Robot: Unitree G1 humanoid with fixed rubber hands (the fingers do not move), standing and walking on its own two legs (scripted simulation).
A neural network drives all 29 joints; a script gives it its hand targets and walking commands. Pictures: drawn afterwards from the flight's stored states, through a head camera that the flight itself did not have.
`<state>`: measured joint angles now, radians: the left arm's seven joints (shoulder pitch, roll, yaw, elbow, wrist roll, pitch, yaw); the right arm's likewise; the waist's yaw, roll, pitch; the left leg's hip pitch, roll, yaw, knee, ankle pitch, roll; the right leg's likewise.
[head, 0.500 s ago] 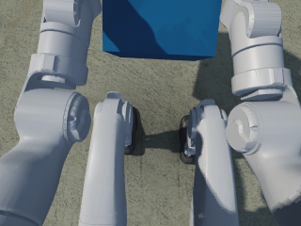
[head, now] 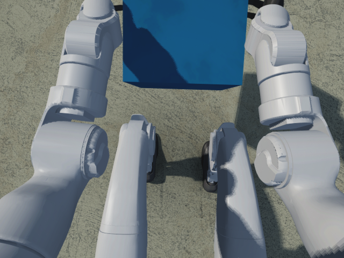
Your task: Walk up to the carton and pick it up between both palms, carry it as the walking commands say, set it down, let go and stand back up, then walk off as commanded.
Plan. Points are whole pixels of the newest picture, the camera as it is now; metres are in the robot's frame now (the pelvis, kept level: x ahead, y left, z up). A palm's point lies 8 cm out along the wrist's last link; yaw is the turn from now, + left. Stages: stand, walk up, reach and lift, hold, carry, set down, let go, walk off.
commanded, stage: reach and lift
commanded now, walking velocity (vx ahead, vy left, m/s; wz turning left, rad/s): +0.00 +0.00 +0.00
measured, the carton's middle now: (183, 18) +0.57 +0.02 -0.11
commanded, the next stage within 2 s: none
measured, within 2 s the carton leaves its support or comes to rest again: neither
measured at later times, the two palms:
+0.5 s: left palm out of the picture +0.51 +0.16 +0.05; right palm out of the picture +0.52 -0.12 +0.05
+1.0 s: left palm out of the picture +0.49 +0.16 +0.12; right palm out of the picture +0.50 -0.12 +0.12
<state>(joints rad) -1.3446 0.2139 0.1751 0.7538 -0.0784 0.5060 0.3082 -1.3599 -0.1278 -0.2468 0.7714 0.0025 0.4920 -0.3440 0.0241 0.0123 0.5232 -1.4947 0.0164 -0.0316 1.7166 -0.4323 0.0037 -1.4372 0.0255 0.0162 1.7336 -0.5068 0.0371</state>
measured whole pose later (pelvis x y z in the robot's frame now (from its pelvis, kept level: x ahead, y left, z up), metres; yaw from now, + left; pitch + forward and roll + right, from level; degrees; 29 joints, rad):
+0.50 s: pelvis +0.00 +0.00 +0.05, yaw +0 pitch +6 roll -2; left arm -1.25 0.18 0.18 0.74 -0.07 0.52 0.32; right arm -1.27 -0.11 -0.24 0.76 -0.02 0.50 -0.33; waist 0.02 0.01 0.52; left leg -1.24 0.01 -0.03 1.53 -0.40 0.00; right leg -1.18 0.03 0.02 1.54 -0.47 0.04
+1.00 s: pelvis +0.01 +0.00 +0.12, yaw +1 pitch +0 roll -2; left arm -1.13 0.13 0.18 0.74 -0.06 0.50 0.32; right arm -1.16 -0.07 -0.26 0.75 -0.04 0.50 -0.32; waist 0.02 0.01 0.52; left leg -0.95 0.01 -0.03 1.28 -0.34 0.00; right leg -0.90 0.03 0.02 1.29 -0.40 0.04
